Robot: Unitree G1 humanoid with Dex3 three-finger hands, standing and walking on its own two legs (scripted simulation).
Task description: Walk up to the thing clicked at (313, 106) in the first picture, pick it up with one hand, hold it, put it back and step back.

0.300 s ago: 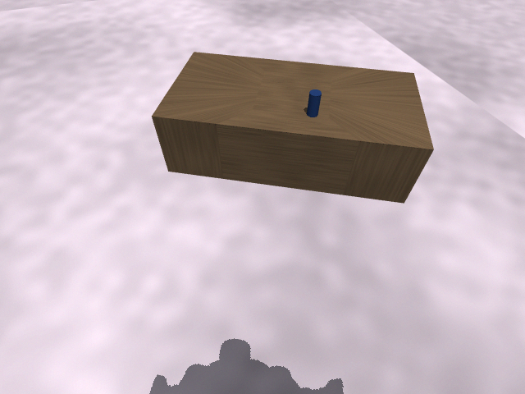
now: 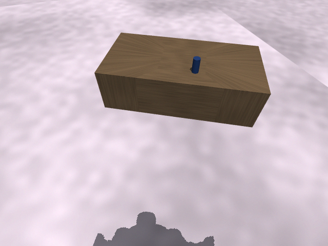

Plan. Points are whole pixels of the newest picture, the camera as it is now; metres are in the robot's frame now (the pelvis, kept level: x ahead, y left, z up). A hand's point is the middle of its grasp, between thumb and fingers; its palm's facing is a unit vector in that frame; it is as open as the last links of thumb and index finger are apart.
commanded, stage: stand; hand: left
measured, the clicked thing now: (196, 65) +1.32 -0.21 -0.37
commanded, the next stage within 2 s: walk up in 0.82 s
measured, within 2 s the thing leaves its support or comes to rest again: neither
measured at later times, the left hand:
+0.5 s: hand out of the picture +0.08 +0.25 -0.16, palm faces -0.02 -0.94 -0.34, open 7.3 cm
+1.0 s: hand out of the picture +0.10 +0.26 -0.15, palm faces -0.09 -0.93 -0.36, open 7.3 cm
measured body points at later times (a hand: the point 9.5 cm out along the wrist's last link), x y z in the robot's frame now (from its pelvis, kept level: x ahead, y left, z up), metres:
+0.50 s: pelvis +0.00 +0.00 +0.00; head +0.01 +0.00 +0.45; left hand +0.08 +0.30 -0.13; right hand +0.08 -0.30 -0.13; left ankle -0.01 +0.13 -0.75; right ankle -0.01 -0.12 -0.75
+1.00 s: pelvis +0.02 -0.02 -0.01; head +0.02 -0.02 +0.44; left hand +0.11 +0.31 -0.12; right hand +0.05 -0.34 -0.12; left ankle -0.01 +0.13 -0.75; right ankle +0.03 -0.16 -0.71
